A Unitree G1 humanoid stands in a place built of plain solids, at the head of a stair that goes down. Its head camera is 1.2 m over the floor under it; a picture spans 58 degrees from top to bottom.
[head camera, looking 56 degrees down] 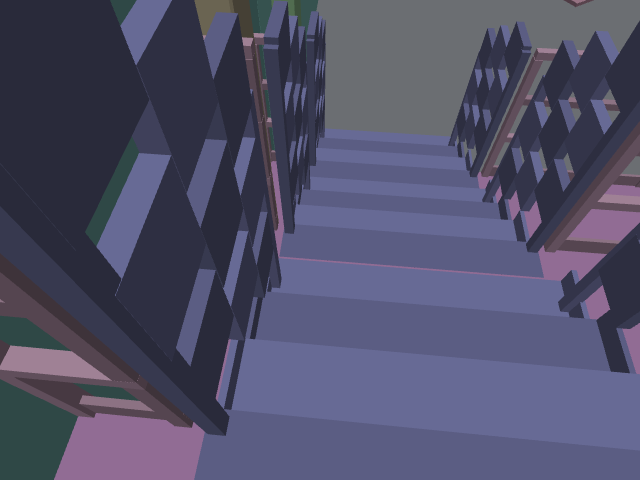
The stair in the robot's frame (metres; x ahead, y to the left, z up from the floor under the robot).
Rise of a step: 0.17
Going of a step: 0.26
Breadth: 1.32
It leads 5 degrees to the right of straight ahead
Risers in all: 4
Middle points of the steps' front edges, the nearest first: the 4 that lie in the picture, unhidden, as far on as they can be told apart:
0.21 -0.36 0.00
0.47 -0.39 -0.17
0.73 -0.41 -0.33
0.99 -0.44 -0.50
